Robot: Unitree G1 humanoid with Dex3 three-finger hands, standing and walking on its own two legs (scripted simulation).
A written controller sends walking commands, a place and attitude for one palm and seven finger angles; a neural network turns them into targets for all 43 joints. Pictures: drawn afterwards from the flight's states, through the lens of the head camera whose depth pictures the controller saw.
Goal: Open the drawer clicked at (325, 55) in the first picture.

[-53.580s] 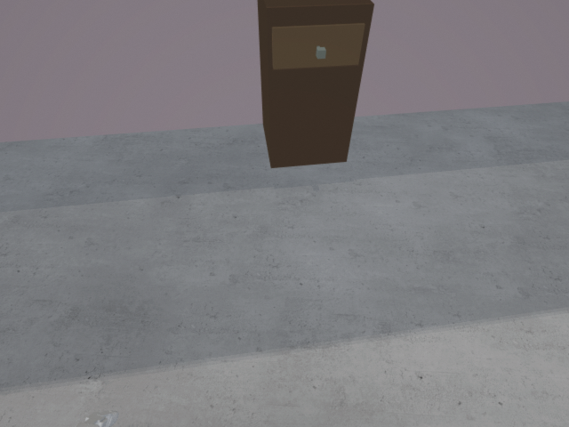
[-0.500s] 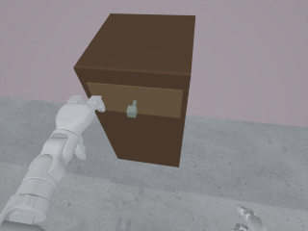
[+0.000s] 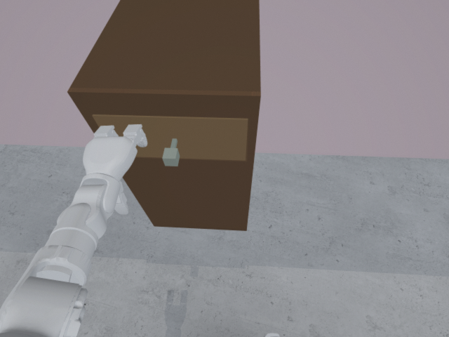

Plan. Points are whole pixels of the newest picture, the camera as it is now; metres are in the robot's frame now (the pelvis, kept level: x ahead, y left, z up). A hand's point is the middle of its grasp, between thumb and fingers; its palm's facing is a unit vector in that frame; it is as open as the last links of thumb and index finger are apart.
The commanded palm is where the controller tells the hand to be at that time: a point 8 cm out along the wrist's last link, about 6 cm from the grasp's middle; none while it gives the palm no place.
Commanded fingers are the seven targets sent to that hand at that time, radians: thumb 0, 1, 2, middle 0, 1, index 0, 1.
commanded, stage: move the hooked fingers above the handle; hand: left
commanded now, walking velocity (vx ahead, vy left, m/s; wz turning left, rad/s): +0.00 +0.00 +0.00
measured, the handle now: (172, 151) +0.56 +0.15 -0.10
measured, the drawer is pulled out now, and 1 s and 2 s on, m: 0.00 0.00 0.00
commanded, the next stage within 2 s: none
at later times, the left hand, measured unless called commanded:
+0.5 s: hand (149, 152) +0.50 +0.19 -0.03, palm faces -0.08 -0.02 -1.00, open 13.9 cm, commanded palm +0.49 +0.18 +0.03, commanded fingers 0.00 -0.50 0.30 -0.30 -1.20 -0.30 -1.20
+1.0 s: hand (152, 154) +0.50 +0.18 -0.03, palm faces -0.11 -0.01 -0.99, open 13.8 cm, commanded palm +0.49 +0.17 +0.02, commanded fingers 0.00 -0.50 0.30 -0.30 -1.20 -0.30 -1.20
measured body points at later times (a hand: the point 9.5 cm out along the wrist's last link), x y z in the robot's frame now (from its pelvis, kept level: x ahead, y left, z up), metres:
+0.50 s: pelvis +0.01 +0.02 -0.03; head +0.13 +0.01 +0.41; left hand +0.50 +0.18 +0.02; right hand +0.00 -0.25 -0.16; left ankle -0.02 +0.09 -0.72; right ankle +0.01 -0.10 -0.72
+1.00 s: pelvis +0.00 +0.00 -0.03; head +0.13 -0.01 +0.40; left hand +0.50 +0.18 +0.02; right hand -0.01 -0.25 -0.17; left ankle -0.02 +0.09 -0.72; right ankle +0.01 -0.10 -0.72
